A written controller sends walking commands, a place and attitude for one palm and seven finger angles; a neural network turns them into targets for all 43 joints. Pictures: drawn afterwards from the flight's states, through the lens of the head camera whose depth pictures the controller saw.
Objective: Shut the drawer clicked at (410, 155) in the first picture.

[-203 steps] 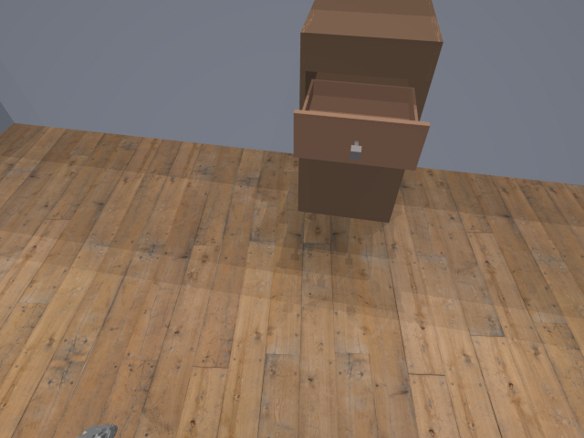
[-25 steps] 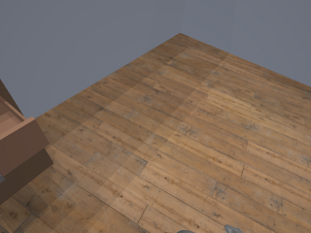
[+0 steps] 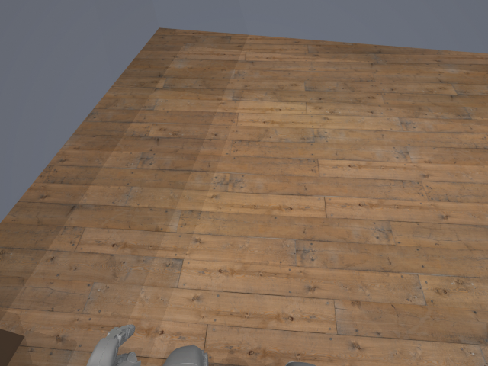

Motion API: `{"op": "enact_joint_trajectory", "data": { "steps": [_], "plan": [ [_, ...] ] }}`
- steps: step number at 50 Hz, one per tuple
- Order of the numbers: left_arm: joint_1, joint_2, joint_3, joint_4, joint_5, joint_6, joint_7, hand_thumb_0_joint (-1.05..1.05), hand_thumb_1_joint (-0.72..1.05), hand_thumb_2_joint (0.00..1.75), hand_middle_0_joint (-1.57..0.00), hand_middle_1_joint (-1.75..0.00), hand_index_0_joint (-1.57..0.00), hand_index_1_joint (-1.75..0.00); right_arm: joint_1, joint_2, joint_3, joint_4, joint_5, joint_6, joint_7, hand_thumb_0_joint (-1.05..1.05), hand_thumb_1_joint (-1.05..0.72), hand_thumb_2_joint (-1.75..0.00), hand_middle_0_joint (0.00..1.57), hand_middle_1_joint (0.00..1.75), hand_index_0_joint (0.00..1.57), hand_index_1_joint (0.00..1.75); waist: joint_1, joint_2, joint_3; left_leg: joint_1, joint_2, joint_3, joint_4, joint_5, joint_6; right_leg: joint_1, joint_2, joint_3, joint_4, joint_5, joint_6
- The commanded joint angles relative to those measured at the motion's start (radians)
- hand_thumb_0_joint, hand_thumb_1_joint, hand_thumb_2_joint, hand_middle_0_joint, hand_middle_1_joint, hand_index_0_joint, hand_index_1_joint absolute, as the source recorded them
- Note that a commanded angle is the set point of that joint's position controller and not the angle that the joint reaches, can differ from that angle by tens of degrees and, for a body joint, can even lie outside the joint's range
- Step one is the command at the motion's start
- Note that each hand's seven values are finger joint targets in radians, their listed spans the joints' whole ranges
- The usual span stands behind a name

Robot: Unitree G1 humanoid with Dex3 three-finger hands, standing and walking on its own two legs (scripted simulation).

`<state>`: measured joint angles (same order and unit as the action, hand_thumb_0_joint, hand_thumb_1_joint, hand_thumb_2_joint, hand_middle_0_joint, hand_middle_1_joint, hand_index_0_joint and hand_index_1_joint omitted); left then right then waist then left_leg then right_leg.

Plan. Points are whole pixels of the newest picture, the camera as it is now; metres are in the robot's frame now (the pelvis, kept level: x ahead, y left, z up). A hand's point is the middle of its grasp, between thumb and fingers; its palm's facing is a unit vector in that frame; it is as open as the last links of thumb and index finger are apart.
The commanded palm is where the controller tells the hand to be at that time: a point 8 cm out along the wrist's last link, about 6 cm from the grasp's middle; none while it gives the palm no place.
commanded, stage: walk to a spot facing it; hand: left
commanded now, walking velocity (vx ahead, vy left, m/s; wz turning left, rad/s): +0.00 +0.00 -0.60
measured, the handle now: out of the picture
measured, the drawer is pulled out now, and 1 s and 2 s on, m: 0.26 0.26 0.26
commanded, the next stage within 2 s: turn to face it in 0.64 s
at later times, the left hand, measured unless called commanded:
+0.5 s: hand out of the picture +0.13 +0.23 -0.16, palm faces -0.24 -0.95 -0.18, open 7.4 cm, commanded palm none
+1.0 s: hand (193, 325) +0.22 +0.11 -0.16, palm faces -0.45 -0.88 -0.18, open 7.4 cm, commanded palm none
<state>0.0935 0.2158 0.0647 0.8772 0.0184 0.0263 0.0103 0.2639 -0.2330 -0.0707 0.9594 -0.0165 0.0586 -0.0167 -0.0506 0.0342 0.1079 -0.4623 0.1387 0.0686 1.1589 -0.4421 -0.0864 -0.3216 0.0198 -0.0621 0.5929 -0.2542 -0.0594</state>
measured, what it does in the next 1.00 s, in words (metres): steps on the spot, turning right: left foot, then right foot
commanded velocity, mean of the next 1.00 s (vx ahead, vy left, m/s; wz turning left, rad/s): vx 0.04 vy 0.00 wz -0.25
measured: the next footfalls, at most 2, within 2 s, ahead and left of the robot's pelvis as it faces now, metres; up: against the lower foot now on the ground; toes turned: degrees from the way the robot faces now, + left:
left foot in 0.28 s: +0.08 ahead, +0.15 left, +0.00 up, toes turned -7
right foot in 0.72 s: +0.01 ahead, -0.11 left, +0.00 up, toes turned -33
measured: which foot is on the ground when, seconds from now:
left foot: up 0.00-0.26, down 0.28-0.70, up 0.72-1.00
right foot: down 0.00-0.28, up 0.30-0.70, down 0.72-1.00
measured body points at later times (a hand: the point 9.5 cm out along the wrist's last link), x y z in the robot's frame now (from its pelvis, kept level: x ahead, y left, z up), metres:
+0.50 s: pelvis +0.03 +0.05 +0.02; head +0.07 +0.07 +0.46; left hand +0.15 +0.28 -0.15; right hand +0.02 -0.21 -0.11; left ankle +0.04 +0.15 -0.73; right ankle -0.03 -0.08 -0.64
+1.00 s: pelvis +0.05 +0.00 +0.00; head +0.06 +0.01 +0.45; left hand +0.24 +0.16 -0.14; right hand -0.04 -0.23 -0.14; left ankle +0.14 +0.09 -0.71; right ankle -0.02 -0.09 -0.73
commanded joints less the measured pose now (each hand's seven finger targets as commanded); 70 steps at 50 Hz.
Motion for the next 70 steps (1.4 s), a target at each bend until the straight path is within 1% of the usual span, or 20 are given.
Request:
{"op": "enact_joint_trajectory", "data": {
  "steps": [1,8,12,14,15,20,27,33,34,35,36,38,42,50,51,53,54,58,65,70],
  "plan": [
    [0.037,0.189,0.048,-0.063,0.002,-0.014,0.005,0.0,0.9,0.9,-0.2,-0.3,-0.2,-0.3,0.007,-0.07,-0.01,-0.087,-0.009,-0.023,-0.005,0.0,-0.9,-0.9,0.2,0.3,0.2,0.3,0.039,-0.16,-0.12,-0.034,-0.011,-0.027,-0.06,0.06,-0.011,0.04,-0.24,0.294,-0.277,0.233,-0.12],
    [0.078,0.205,0.058,-0.069,0.006,-0.007,-0.007,0.0,0.9,0.9,-0.2,-0.3,-0.2,-0.3,-0.068,-0.066,-0.004,-0.146,-0.004,-0.047,0.002,0.0,-0.9,-0.9,0.2,0.3,0.2,0.3,0.077,-0.195,-0.144,0.054,-0.081,-0.021,-0.362,0.013,0.004,0.064,-0.209,0.426,-0.288,0.012,-0.125],
    [0.045,0.186,0.058,-0.081,-0.003,0.005,-0.007,0.0,0.9,0.9,-0.2,-0.3,-0.2,-0.3,0.03,-0.069,-0.003,-0.128,0.007,-0.062,-0.013,0.0,-0.9,-0.9,0.2,0.3,0.2,0.3,0.025,-0.191,-0.153,0.288,-0.108,-0.017,-0.69,0.152,0.028,-0.03,-0.15,0.435,-0.183,0.105,-0.054],
    [0.062,0.082,0.041,-0.121,-0.014,0.01,-0.023,0.0,0.9,0.9,-0.2,-0.3,-0.2,-0.3,0.07,-0.214,-0.027,-0.14,-0.011,-0.072,-0.02,0.0,-0.9,-0.9,0.2,0.3,0.2,0.3,0.006,0.253,-0.141,0.443,0.259,-0.405,-0.944,0.084,0.152,-0.316,0.073,0.19,0.181,-0.242,0.061],
    [0.06,0.117,0.05,-0.115,0.004,0.009,-0.025,0.0,0.9,0.9,-0.2,-0.3,-0.2,-0.3,0.027,-0.222,-0.025,-0.154,-0.011,-0.068,-0.02,0.0,-0.9,-0.9,0.2,0.3,0.2,0.3,0.01,0.241,-0.1,0.33,0.368,-0.467,-0.974,0.073,0.213,-0.321,0.014,0.137,0.387,-0.301,0.088],
    [0.108,0.092,0.053,-0.048,0.004,0.019,-0.047,0.0,0.9,0.9,-0.2,-0.3,-0.2,-0.3,-0.049,-0.121,-0.001,-0.153,-0.009,-0.082,-0.027,0.0,-0.9,-0.9,0.2,0.3,0.2,0.3,0.053,0.129,-0.101,0.359,0.179,-0.061,-0.852,0.538,0.181,-0.281,-0.042,0.079,0.589,-0.129,0.128],
    [0.024,0.057,0.036,-0.051,0.0,0.026,-0.047,0.0,0.9,0.9,-0.2,-0.3,-0.2,-0.3,0.052,-0.146,-0.029,-0.093,-0.008,-0.07,-0.018,0.0,-0.9,-0.9,0.2,0.3,0.2,0.3,-0.002,0.167,-0.096,0.425,0.216,0.052,-0.784,0.702,0.199,-0.194,-0.072,-0.016,0.323,-0.178,0.131],
    [0.091,0.067,0.035,-0.027,0.005,-0.006,-0.044,0.0,0.9,0.9,-0.2,-0.3,-0.2,-0.3,0.038,-0.171,-0.047,-0.071,-0.009,-0.064,-0.002,0.0,-0.9,-0.9,0.2,0.3,0.2,0.3,0.042,0.149,-0.16,0.353,0.22,0.137,-0.591,0.563,0.124,0.087,-0.015,-0.092,-0.067,-0.043,0.075],
    [0.185,0.122,0.046,0.0,0.008,-0.02,-0.039,0.0,0.9,0.9,-0.2,-0.3,-0.2,-0.3,0.037,-0.15,-0.041,-0.078,0.0,-0.066,0.005,0.0,-0.9,-0.9,0.2,0.3,0.2,0.3,0.097,0.026,-0.211,0.219,0.189,0.176,-0.409,0.468,0.074,0.301,-0.072,-0.016,-0.18,0.051,0.04],
    [0.286,0.251,0.072,0.033,0.013,-0.034,-0.024,0.0,0.9,0.9,-0.2,-0.3,-0.2,-0.3,-0.003,-0.064,-0.015,-0.127,0.006,-0.067,0.014,0.0,-0.9,-0.9,0.2,0.3,0.2,0.3,0.152,-0.339,-0.231,-0.119,0.049,0.208,-0.167,-0.107,0.015,0.514,-0.35,0.363,-0.255,0.241,-0.068],
    [0.345,0.291,0.077,0.046,-0.011,-0.024,-0.011,0.0,0.9,0.9,-0.2,-0.3,-0.2,-0.3,-0.09,-0.078,-0.007,-0.17,-0.002,-0.058,0.004,0.0,-0.9,-0.9,0.2,0.3,0.2,0.3,0.18,-0.333,-0.219,-0.233,-0.003,0.05,-0.014,-0.246,0.007,0.481,-0.448,0.48,-0.254,0.418,-0.151],
    [0.258,0.217,0.069,0.034,-0.005,-0.027,0.01,0.0,0.9,0.9,-0.2,-0.3,-0.2,-0.3,-0.142,-0.076,-0.006,-0.151,-0.001,-0.051,-0.005,0.0,-0.9,-0.9,0.2,0.3,0.2,0.3,0.145,-0.274,-0.13,-0.235,0.022,-0.046,0.054,-0.116,0.018,0.325,-0.39,0.42,-0.28,0.32,-0.158],
    [0.09,0.122,0.021,0.017,0.01,-0.045,0.015,0.0,0.9,0.9,-0.2,-0.3,-0.2,-0.3,0.037,-0.03,0.008,-0.015,-0.005,-0.039,0.002,0.0,-0.9,-0.9,0.2,0.3,0.2,0.3,0.018,-0.166,-0.11,-0.013,-0.007,-0.021,-0.096,0.046,0.017,0.122,-0.273,0.135,-0.274,0.379,-0.1],
    [0.113,0.119,0.016,0.072,-0.004,-0.03,0.024,0.0,0.9,0.9,-0.2,-0.3,-0.2,-0.3,0.045,-0.016,0.017,0.024,0.0,-0.048,0.011,0.0,-0.9,-0.9,0.2,0.3,0.2,0.3,0.038,-0.129,-0.065,0.201,-0.057,0.036,-0.588,0.256,0.037,0.109,-0.275,0.022,-0.167,0.256,-0.029],
    [0.129,0.105,0.018,0.069,-0.007,-0.022,0.022,0.0,0.9,0.9,-0.2,-0.3,-0.2,-0.3,0.074,-0.047,0.009,0.025,-0.001,-0.051,0.013,0.0,-0.9,-0.9,0.2,0.3,0.2,0.3,0.033,-0.021,-0.09,0.259,-0.024,-0.022,-0.633,0.437,0.061,0.076,-0.24,-0.018,-0.076,0.184,0.014],
    [0.147,0.035,0.012,0.037,-0.013,-0.009,0.024,0.0,0.9,0.9,-0.2,-0.3,-0.2,-0.3,0.115,-0.151,-0.017,0.006,-0.013,-0.054,0.007,0.0,-0.9,-0.9,0.2,0.3,0.2,0.3,0.021,0.296,-0.085,0.263,0.231,-0.428,-0.808,0.716,0.234,-0.07,-0.074,-0.086,0.227,-0.294,0.105],
    [0.097,0.048,0.016,0.022,-0.004,-0.003,0.027,0.0,0.9,0.9,-0.2,-0.3,-0.2,-0.3,0.137,-0.152,-0.021,0.019,-0.015,-0.055,-0.006,0.0,-0.9,-0.9,0.2,0.3,0.2,0.3,-0.005,0.287,-0.104,0.241,0.247,-0.502,-0.879,0.605,0.287,-0.1,-0.054,-0.002,0.427,-0.397,0.097],
    [0.059,0.038,0.027,0.014,-0.003,-0.01,0.009,0.0,0.9,0.9,-0.2,-0.3,-0.2,-0.3,0.029,-0.119,-0.023,-0.02,-0.011,-0.063,-0.01,0.0,-0.9,-0.9,0.2,0.3,0.2,0.3,0.031,0.084,-0.141,0.258,0.141,-0.346,-0.856,0.458,0.258,-0.169,-0.092,0.071,0.493,-0.215,0.106],
    [0.058,0.027,0.029,-0.012,-0.01,-0.003,0.014,0.0,0.9,0.9,-0.2,-0.3,-0.2,-0.3,0.032,-0.155,-0.05,-0.042,-0.011,-0.047,0.0,0.0,-0.9,-0.9,0.2,0.3,0.2,0.3,0.007,0.105,-0.189,0.283,0.102,-0.398,-0.844,0.424,0.265,-0.094,-0.048,0.058,0.258,-0.218,0.116],
    [0.21,0.057,0.039,0.01,-0.013,-0.002,0.018,0.0,0.9,0.9,-0.2,-0.3,-0.2,-0.3,-0.072,-0.174,-0.069,-0.095,-0.011,-0.024,0.014,0.0,-0.9,-0.9,0.2,0.3,0.2,0.3,0.07,0.139,-0.178,0.096,0.02,-0.404,-0.846,0.193,0.198,0.16,-0.014,0.013,-0.042,-0.091,0.096]
  ]
}}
